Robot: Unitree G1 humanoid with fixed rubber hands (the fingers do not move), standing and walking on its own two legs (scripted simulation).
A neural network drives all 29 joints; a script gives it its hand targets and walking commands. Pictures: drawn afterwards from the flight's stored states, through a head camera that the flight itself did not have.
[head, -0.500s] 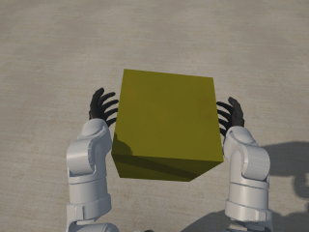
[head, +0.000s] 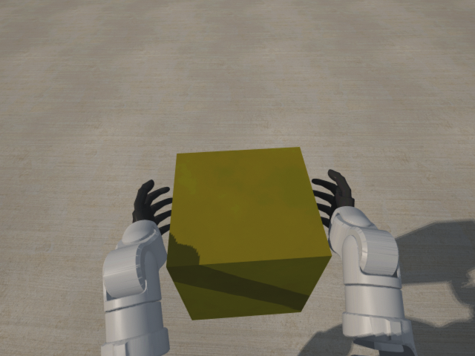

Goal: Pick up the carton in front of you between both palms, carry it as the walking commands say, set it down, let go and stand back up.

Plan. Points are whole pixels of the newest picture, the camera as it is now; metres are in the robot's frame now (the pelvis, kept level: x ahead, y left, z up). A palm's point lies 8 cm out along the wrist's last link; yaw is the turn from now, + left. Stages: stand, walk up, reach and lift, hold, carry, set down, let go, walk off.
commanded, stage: carry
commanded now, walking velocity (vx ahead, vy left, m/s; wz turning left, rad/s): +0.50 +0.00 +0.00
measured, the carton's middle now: (243, 238) +0.33 +0.02 +0.01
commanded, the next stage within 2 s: none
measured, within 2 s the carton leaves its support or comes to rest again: neither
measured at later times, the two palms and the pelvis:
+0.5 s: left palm (167, 141) +0.53 +0.17 +0.07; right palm (310, 149) +0.50 -0.13 +0.07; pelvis +0.30 +0.04 +0.00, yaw -4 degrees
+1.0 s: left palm (199, 65) +0.83 +0.12 +0.08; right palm (306, 64) +0.85 -0.18 +0.07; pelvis +0.61 -0.04 +0.00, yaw +1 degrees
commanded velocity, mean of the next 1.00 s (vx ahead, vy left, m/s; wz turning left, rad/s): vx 0.50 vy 0.00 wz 0.00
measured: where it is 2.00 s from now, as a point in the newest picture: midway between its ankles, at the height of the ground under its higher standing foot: (248, 188)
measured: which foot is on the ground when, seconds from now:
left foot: up 0.00-0.28, down 0.30-0.84, up 0.86-1.00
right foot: down 0.00-0.34, up 0.36-0.78, down 0.80-1.00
